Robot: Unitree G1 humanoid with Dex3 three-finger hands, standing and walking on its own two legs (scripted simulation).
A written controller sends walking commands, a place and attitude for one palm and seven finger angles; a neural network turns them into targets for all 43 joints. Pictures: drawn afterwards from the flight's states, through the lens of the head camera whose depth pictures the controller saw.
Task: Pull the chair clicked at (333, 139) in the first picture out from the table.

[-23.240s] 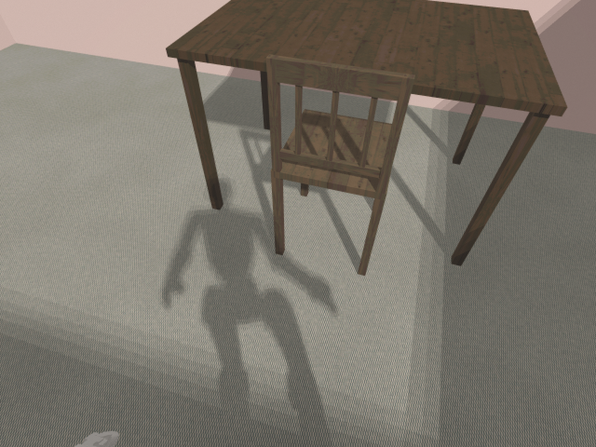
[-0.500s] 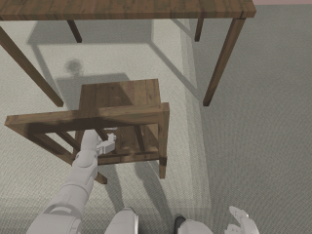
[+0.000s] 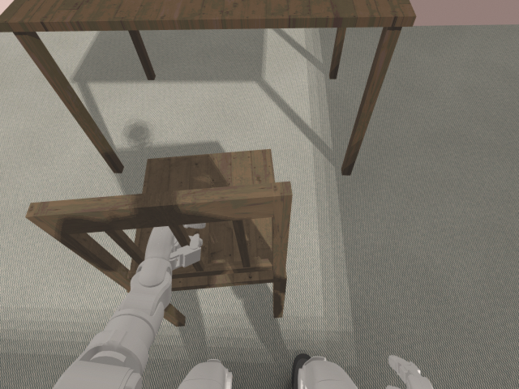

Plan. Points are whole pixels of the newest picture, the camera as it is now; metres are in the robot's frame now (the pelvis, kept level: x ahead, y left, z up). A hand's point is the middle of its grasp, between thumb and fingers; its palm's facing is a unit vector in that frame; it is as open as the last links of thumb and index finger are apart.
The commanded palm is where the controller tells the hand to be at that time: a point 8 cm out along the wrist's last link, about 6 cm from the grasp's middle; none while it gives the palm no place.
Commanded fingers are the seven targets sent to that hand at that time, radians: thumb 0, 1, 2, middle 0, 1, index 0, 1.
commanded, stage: step backward, pulling the chair out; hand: left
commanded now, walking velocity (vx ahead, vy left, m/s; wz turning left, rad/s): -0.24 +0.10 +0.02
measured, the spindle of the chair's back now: (188, 247) +0.36 +0.16 -0.10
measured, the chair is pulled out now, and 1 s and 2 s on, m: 0.51 0.65 0.65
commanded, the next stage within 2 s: stop walking, hand still on the chair in 0.10 s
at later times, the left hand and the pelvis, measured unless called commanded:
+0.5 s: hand (183, 313) +0.23 +0.14 -0.06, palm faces +0.01 -0.98 -0.19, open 4.9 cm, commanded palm +0.21 +0.19 -0.04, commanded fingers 0.00 0.90 0.90 -0.50 -1.45 -0.50 -1.45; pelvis -0.07 +0.00 +0.01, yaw +2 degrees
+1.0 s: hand (181, 336) +0.20 +0.13 -0.06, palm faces -0.07 -0.98 -0.18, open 4.9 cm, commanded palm +0.18 +0.19 -0.04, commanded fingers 0.00 0.90 0.90 -0.50 -1.45 -0.50 -1.45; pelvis -0.07 +0.02 +0.01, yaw +0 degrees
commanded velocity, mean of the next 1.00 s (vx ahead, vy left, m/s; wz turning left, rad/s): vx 0.02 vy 0.00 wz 0.00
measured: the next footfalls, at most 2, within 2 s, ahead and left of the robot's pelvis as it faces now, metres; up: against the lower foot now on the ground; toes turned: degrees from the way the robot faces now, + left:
left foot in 0.18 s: -0.06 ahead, +0.14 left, +0.00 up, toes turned +6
right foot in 0.38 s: +0.00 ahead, -0.11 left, +0.00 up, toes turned -1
